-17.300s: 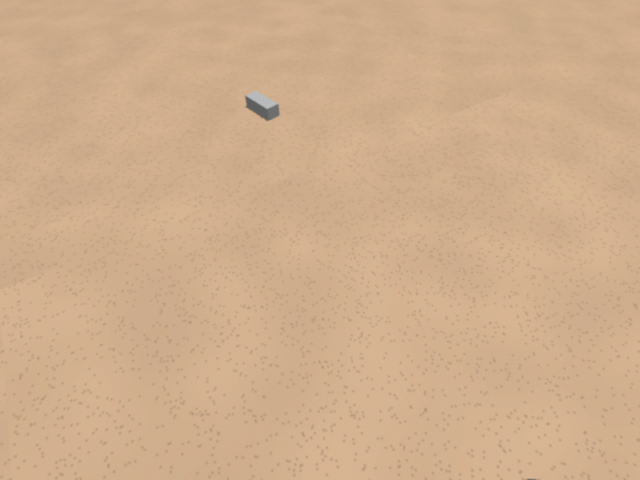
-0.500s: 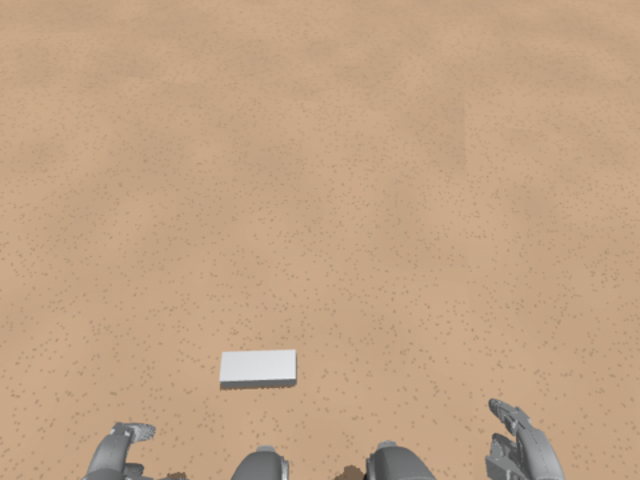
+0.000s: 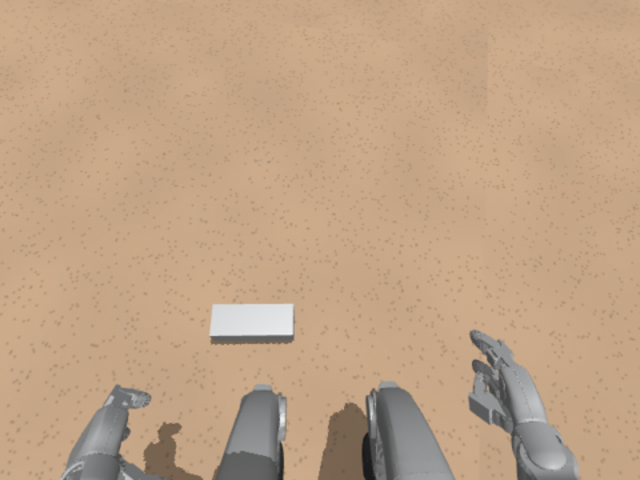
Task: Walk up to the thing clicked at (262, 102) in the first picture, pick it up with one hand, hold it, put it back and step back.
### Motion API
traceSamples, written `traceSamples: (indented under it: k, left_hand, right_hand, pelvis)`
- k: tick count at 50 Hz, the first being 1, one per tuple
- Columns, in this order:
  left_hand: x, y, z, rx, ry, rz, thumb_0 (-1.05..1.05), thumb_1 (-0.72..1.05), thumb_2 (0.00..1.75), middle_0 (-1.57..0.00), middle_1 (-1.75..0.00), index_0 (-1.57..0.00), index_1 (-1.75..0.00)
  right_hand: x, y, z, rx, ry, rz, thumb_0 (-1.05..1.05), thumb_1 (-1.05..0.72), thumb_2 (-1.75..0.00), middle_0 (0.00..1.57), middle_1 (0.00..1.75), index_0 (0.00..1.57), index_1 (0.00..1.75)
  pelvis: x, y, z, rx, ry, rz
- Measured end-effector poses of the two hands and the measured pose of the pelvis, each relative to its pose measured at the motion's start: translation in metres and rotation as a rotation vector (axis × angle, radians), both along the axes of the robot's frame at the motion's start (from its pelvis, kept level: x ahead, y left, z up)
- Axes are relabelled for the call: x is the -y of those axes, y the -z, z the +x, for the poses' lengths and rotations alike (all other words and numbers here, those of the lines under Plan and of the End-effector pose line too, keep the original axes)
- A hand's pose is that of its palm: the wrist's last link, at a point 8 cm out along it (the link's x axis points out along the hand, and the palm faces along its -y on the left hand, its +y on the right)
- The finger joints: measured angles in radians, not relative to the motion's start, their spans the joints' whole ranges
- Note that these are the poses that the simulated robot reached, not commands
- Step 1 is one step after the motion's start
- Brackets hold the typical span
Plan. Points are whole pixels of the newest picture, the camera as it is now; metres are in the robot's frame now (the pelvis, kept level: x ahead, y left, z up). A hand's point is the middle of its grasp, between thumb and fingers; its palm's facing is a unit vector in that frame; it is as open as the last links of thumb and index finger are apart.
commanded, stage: rise first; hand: left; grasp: from above
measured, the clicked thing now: (254, 322) +0.43 +0.17 -0.59
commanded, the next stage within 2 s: none
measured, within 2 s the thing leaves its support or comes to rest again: neither
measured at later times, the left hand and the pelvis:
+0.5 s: hand (195, 363) +0.29 +0.25 -0.34, palm faces -0.47 -0.29 -0.83, open 14.0 cm; pelvis -0.07 -0.01 -0.19, yaw -1 degrees
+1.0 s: hand (211, 342) +0.35 +0.24 -0.42, palm faces -0.46 -0.04 -0.89, open 14.2 cm; pelvis -0.07 +0.01 -0.26, yaw -4 degrees
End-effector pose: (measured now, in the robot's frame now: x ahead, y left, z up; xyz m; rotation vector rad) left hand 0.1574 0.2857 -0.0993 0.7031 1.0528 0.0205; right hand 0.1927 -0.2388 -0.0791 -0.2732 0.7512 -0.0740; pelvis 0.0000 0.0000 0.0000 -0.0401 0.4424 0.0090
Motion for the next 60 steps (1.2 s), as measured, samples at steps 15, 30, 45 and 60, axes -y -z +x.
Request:
traceSamples:
  k: [15,30,45,60]
  left_hand:
    - [0.016,0.129,0.094,0.192,0.414,0.261,0.00,-0.55,0.99,-0.10,-1.05,-0.09,-1.05]
    - [0.034,0.202,0.159,0.224,0.657,0.376,0.00,-0.53,1.04,-0.08,-1.03,-0.07,-1.04]
    - [0.041,0.259,0.192,0.298,0.828,0.467,0.00,-0.55,1.06,-0.08,-0.97,-0.06,-0.99]
    - [0.054,0.284,0.214,0.287,0.899,0.492,0.00,-0.52,1.02,-0.08,-0.97,-0.08,-0.98]
  right_hand:
    - [0.037,0.160,-0.055,-0.163,0.026,-0.038,0.01,-0.92,-0.91,0.20,0.30,0.20,0.30]
    - [0.044,0.253,-0.182,-0.452,0.146,-0.036,0.01,-0.88,-0.90,0.20,0.30,0.20,0.30]
    - [0.041,0.274,-0.207,-0.568,0.151,-0.099,0.01,-0.89,-0.90,0.20,0.30,0.20,0.30]
    - [0.025,0.297,-0.210,-0.596,0.128,-0.065,0.00,-0.90,-0.90,0.20,0.30,0.20,0.30]
  pelvis:
    - [0.008,0.131,-0.046,-0.138,0.014,0.008]
    - [0.009,0.211,-0.077,-0.134,0.026,-0.004]
    - [-0.003,0.251,-0.075,-0.153,0.026,-0.048]
    - [-0.006,0.269,-0.072,-0.163,0.034,-0.056]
